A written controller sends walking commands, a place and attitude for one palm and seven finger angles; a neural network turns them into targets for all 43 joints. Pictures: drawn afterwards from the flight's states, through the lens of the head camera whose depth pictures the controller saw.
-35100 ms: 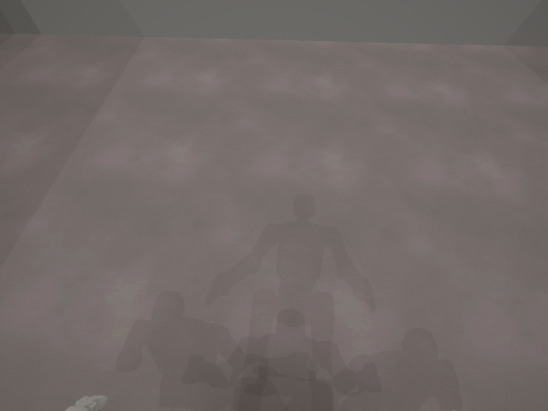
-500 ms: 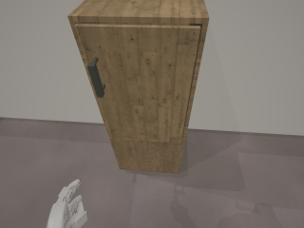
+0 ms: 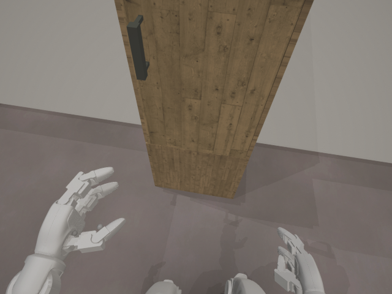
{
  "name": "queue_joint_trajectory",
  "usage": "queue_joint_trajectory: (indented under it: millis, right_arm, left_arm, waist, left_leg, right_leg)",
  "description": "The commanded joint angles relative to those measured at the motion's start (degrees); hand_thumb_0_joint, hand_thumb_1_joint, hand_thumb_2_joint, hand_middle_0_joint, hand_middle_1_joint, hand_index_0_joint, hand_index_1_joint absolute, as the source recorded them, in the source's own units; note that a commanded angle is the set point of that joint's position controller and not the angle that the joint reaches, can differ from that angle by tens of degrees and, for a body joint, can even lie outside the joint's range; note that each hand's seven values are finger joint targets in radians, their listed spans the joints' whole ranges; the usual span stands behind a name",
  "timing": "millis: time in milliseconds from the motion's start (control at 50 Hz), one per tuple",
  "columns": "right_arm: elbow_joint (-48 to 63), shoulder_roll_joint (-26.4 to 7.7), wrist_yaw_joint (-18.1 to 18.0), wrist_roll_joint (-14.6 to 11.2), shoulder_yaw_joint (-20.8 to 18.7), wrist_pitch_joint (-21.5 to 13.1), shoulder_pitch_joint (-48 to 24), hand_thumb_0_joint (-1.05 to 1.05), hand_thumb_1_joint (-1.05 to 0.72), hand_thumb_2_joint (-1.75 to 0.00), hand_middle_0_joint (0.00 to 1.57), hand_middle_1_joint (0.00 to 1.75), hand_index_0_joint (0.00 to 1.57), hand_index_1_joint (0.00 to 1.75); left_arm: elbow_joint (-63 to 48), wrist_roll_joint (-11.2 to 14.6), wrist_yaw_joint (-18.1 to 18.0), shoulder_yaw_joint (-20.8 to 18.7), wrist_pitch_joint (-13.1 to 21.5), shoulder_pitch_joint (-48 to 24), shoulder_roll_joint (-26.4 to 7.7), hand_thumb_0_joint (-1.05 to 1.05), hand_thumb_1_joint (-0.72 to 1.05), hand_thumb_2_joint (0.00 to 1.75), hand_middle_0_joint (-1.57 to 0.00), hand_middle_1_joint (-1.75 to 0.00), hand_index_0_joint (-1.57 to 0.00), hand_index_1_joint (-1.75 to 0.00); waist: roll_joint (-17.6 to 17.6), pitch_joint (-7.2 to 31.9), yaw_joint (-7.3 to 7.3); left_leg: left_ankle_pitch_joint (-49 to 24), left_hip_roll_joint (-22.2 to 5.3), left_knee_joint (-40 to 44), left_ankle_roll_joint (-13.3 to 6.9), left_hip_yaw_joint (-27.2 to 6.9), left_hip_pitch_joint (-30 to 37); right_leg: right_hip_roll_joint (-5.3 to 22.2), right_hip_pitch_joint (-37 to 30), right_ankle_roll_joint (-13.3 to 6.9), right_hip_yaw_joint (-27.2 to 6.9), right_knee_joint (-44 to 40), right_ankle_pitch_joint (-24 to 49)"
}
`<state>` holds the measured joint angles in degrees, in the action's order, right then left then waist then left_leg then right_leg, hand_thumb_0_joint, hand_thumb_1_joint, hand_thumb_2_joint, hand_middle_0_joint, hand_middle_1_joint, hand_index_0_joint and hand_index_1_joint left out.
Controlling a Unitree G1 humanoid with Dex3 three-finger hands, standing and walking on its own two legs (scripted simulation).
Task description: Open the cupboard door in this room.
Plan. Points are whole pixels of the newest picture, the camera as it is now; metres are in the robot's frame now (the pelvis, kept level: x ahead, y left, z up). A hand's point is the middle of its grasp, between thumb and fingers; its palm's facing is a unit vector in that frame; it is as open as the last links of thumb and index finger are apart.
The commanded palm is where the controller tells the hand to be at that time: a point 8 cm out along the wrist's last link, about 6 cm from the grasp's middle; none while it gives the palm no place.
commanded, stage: raise the hand with hooked fingers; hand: left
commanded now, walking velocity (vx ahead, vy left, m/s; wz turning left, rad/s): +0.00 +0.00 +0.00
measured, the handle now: (140, 48) +0.61 +0.20 +0.14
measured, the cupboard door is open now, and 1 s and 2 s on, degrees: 0 0 0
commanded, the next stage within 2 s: move the hooked fingers beside the handle in 1.44 s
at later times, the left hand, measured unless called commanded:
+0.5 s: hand (67, 182) +0.27 +0.25 +0.11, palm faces -0.03 -1.00 -0.07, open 12.9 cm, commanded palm +0.24 +0.30 +0.12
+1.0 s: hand (43, 133) +0.32 +0.28 +0.17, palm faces -0.01 -1.00 -0.07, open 13.9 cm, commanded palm +0.29 +0.32 +0.17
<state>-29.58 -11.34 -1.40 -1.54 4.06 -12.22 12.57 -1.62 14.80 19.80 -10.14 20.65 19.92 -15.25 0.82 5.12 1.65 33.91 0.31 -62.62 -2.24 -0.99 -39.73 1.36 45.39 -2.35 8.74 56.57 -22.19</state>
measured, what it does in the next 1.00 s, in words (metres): rises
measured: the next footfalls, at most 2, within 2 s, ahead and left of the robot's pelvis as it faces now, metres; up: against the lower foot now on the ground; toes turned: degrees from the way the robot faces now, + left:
none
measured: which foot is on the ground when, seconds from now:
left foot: down 0.00-1.00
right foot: down 0.00-1.00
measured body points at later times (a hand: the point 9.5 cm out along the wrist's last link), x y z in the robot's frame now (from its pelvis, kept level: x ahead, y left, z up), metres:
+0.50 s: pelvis +0.02 +0.02 +0.03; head +0.05 +0.04 +0.48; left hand +0.26 +0.30 +0.11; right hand +0.19 -0.23 -0.02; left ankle -0.03 +0.09 -0.67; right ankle +0.06 -0.10 -0.67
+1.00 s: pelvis +0.02 +0.01 +0.05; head +0.04 +0.01 +0.50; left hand +0.31 +0.34 +0.18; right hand +0.18 -0.24 -0.03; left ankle -0.03 +0.09 -0.67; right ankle +0.06 -0.10 -0.67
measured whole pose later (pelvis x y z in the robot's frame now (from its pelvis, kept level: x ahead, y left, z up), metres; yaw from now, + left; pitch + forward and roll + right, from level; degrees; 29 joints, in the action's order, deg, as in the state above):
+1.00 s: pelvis +0.02 +0.01 +0.05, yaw -1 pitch +4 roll -2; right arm -33.7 -16.7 -4.7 -2.6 4.1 -12.5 16.3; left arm 21.3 18.9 30.6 -25.8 5.8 -7.0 -26.7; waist 2.1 1.9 1.2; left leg 25.0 1.1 -39.5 -2.7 0.8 -18.0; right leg 0.6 24.8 -1.3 6.4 35.9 -14.6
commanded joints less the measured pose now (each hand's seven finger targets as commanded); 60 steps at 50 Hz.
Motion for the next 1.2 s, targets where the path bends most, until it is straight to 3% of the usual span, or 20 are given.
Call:
queue_joint_trajectory:
  millis: [0,60,80,120,180,240,280,320,400,480,520,580,660,700,800,920,960,1020,1120,1180]
  right_arm:
    - [9.6,-10.0,-2.0,-1.0,-4.8,-4.0,-2.5,0.00,-0.90,-0.90,0.20,0.30,0.20,0.30]
    - [9.1,-9.5,-1.8,-0.6,-4.9,-4.7,-2.1,0.00,-0.90,-0.90,0.20,0.30,0.20,0.30]
    - [9.1,-9.7,-1.7,-0.5,-4.8,-4.9,-2.5,0.00,-0.90,-0.90,0.20,0.30,0.20,0.30]
    - [8.7,-10.0,-1.4,-0.3,-4.9,-5.6,-1.1,0.00,-0.90,-0.90,0.20,0.30,0.20,0.30]
    - [8.2,-11.0,-1.3,-0.5,-5.1,-6.1,-0.4,0.00,-0.90,-0.90,0.20,0.30,0.20,0.30]
    - [7.8,-11.6,-1.6,-0.9,-5.3,-6.6,0.7,0.00,-0.90,-0.90,0.20,0.30,0.20,0.30]
    - [7.3,-12.1,-2.0,-0.8,-5.1,-6.6,0.8,0.00,-0.90,-0.90,0.20,0.30,0.20,0.30]
    - [6.9,-12.0,-2.2,-1.0,-5.1,-6.7,1.0,0.00,-0.90,-0.90,0.20,0.30,0.20,0.30]
    - [6.1,-12.3,-2.5,-0.9,-4.8,-6.5,1.0,0.00,-0.90,-0.90,0.20,0.30,0.20,0.30]
    - [5.5,-12.6,-2.9,-1.0,-4.3,-5.7,0.5,0.00,-0.90,-0.90,0.20,0.30,0.20,0.30]
    - [5.5,-12.5,-3.1,-1.0,-4.2,-5.5,0.5,0.00,-0.90,-0.90,0.20,0.30,0.20,0.30]
    - [5.2,-12.7,-3.3,-1.0,-3.7,-5.1,0.0,0.00,-0.90,-0.90,0.20,0.30,0.20,0.30]
    - [4.9,-12.6,-3.6,-1.1,-3.6,-4.8,-0.1,0.00,-0.90,-0.90,0.20,0.30,0.20,0.30]
    - [4.8,-12.5,-3.6,-1.0,-3.3,-4.6,-0.2,0.00,-0.90,-0.90,0.20,0.30,0.20,0.30]
    - [4.4,-12.9,-4.1,-1.1,-3.1,-3.9,-0.2,0.00,-0.90,-0.90,0.20,0.30,0.20,0.30]
    - [4.5,-13.0,-4.5,-1.3,-3.1,-3.5,-0.1,0.00,-0.90,-0.90,0.20,0.30,0.20,0.30]
    - [4.5,-13.0,-4.3,-1.4,-3.4,-3.6,0.2,0.00,-0.90,-0.90,0.20,0.30,0.20,0.30]
    - [4.8,-13.4,-3.7,-1.4,-3.6,-3.3,0.3,0.00,-0.90,-0.90,0.20,0.30,0.20,0.30]
    - [5.6,-13.1,-3.5,-1.3,-3.8,-3.3,0.0,0.00,-0.90,-0.90,0.20,0.30,0.20,0.30]
    - [5.7,-13.0,-3.7,-0.9,-3.7,-3.5,0.2,0.00,-0.90,-0.90,0.20,0.30,0.20,0.30]
  left_arm:
    - [-9.0,4.0,1.1,-7.1,-2.9,-2.5,-8.2,0.00,0.11,0.56,-0.26,-0.81,-0.26,-0.81]
    - [-9.5,4.9,-0.6,-9.1,-3.1,-1.4,-8.1,0.00,0.04,0.53,-0.26,-0.86,-0.26,-0.86]
    - [-9.2,5.1,-0.7,-10.4,-2.8,-1.6,-9.4,0.00,0.01,0.52,-0.26,-0.87,-0.26,-0.87]
    - [-10.9,4.4,-1.1,-9.6,-1.4,-2.9,-9.2,0.00,-0.03,0.50,-0.27,-0.90,-0.27,-0.90]
    - [-9.1,4.3,-1.3,-9.2,-0.8,-5.5,-9.3,0.00,-0.10,0.47,-0.27,-0.94,-0.27,-0.94]
    - [-10.0,3.6,-0.8,-9.4,-0.7,-7.7,-10.8,0.00,-0.17,0.44,-0.28,-0.99,-0.28,-0.99]
    - [-9.4,3.9,-0.6,-10.2,-1.2,-10.5,-12.4,0.00,-0.22,0.42,-0.28,-1.02,-0.28,-1.02]
    - [-10.0,3.6,-0.5,-10.3,-1.5,-12.1,-12.8,0.00,-0.27,0.40,-0.28,-1.05,-0.28,-1.05]
    - [-7.5,4.2,0.3,-12.5,-3.0,-15.2,-14.9,0.00,-0.36,0.36,-0.29,-1.11,-0.29,-1.11]
    - [-4.1,4.9,2.4,-13.0,-5.4,-20.6,-16.0,0.00,-0.45,0.32,-0.30,-1.17,-0.30,-1.17]
    - [-2.7,4.9,3.4,-13.6,-6.6,-21.8,-16.6,0.00,-0.50,0.30,-0.30,-1.20,-0.30,-1.20]
    - [0.3,5.3,4.9,-14.4,-8.3,-25.3,-17.9,0.00,-0.50,0.30,-0.30,-1.20,-0.30,-1.20]
    - [1.9,5.4,6.3,-16.2,-8.9,-29.9,-20.0,0.00,-0.50,0.30,-0.30,-1.20,-0.30,-1.20]
    - [2.0,5.4,7.1,-17.2,-9.2,-32.7,-21.9,0.00,-0.50,0.30,-0.30,-1.20,-0.30,-1.20]
    - [8.1,6.2,9.1,-19.5,-10.6,-36.7,-24.3,0.00,-0.50,0.30,-0.30,-1.20,-0.30,-1.20]
    - [10.6,5.7,10.7,-21.0,-11.2,-42.4,-27.6,0.00,-0.50,0.30,-0.30,-1.20,-0.30,-1.20]
    - [13.0,6.0,11.3,-19.6,-11.5,-38.9,-25.0,0.00,-0.50,0.30,-0.30,-1.20,-0.30,-1.20]
    - [15.0,6.8,12.2,-20.0,-12.1,-37.3,-24.7,0.00,-0.50,0.30,-0.30,-1.20,-0.30,-1.20]
    - [9.9,6.0,10.6,-21.7,-10.8,-39.9,-27.3,0.00,-0.50,0.30,-0.30,-1.20,-0.30,-1.20]
    - [7.4,6.0,9.3,-22.8,-9.7,-39.7,-28.4,0.00,-0.50,0.30,-0.30,-1.20,-0.30,-1.20]
  waist:
    - [1.6,13.3,-1.25]
    - [-1.6,12.9,-0.60]
    - [-0.7,11.5,0.07]
    - [1.4,12.2,-0.40]
    - [0.4,8.6,-1.49]
    - [3.5,10.0,-1.55]
    - [3.2,9.1,-1.78]
    - [6.3,10.1,-1.41]
    - [4.6,9.2,-1.37]
    - [6.3,6.9,-1.49]
    - [4.9,8.7,-1.24]
    - [5.2,6.5,-1.38]
    - [4.1,8.6,-1.14]
    - [6.8,10.1,-0.74]
    - [2.7,8.2,-0.84]
    - [4.8,9.9,-0.54]
    - [3.7,9.4,-0.46]
    - [0.2,8.1,-0.30]
    - [4.5,10.5,0.19]
    - [3.9,11.3,0.19]
  left_leg:
    - [-21.7,0.4,16.5,1.8,-2.7,0.0]
    - [-23.8,0.1,18.3,2.2,-2.8,0.5]
    - [-25.0,0.1,18.6,2.5,-3.0,0.9]
    - [-25.6,-0.1,19.5,2.9,-2.8,3.0]
    - [-23.6,-0.2,20.4,3.2,-3.1,3.3]
    - [-23.9,-0.5,21.5,3.4,-3.3,6.3]
    - [-24.6,-0.5,21.9,3.3,-3.7,7.3]
    - [-28.2,-0.9,22.7,3.8,-4.0,10.2]
    - [-32.5,-1.2,23.9,4.2,-4.4,12.8]
    - [-33.7,-1.1,25.2,4.4,-4.4,14.4]
    - [-35.3,-1.1,25.9,4.2,-4.2,15.8]
    - [-34.5,-1.0,26.6,4.1,-4.1,16.1]
    - [-34.7,-1.0,27.9,3.9,-4.0,17.9]
    - [-38.3,-0.9,28.1,4.3,-4.0,19.7]
    - [-34.3,-0.6,29.4,3.5,-3.3,18.5]
    - [-33.3,-0.3,30.7,2.8,-2.8,19.8]
    - [-33.8,-0.3,30.7,2.6,-2.5,19.6]
    - [-32.4,-0.1,30.5,2.0,-1.8,17.6]
    - [-31.2,0.2,30.7,1.7,-1.3,18.2]
    - [-31.4,0.2,30.4,1.5,-1.0,18.2]
  right_leg:
    - [-1.2,-20.7,0.7,-5.6,-9.8,8.2]
    - [-1.2,-22.3,0.8,-4.8,-10.4,9.8]
    - [-1.6,-22.4,0.3,-4.7,-10.1,10.5]
    - [-1.3,-21.5,0.4,-4.3,-10.3,10.3]
    - [-1.6,-19.6,0.4,-3.9,-11.3,8.1]
    - [-1.2,-19.9,0.5,-4.0,-12.2,7.7]
    - [-1.4,-20.8,0.3,-4.1,-12.8,8.6]
    - [-1.2,-21.5,0.4,-3.9,-13.3,10.4]
    - [-1.5,-23.7,0.3,-3.7,-14.6,14.0]
    - [-1.8,-24.8,0.1,-3.8,-16.1,15.4]
    - [-1.6,-26.4,0.3,-3.8,-16.9,17.0]
    - [-2.0,-26.7,0.0,-4.0,-18.0,17.2]
    - [-1.8,-28.4,0.2,-4.1,-19.3,17.7]
    - [-1.8,-29.9,-0.1,-4.5,-19.5,19.9]
    - [-1.8,-31.2,-0.1,-4.9,-21.4,19.4]
    - [-1.4,-33.2,-0.2,-5.5,-22.7,19.2]
    - [-1.3,-33.0,-0.1,-5.4,-22.8,19.6]
    - [-1.2,-33.4,0.0,-6.0,-22.9,20.7]
    - [-1.0,-34.7,-0.2,-6.9,-22.8,19.4]
    - [-1.1,-36.2,-0.1,-7.4,-22.9,20.4]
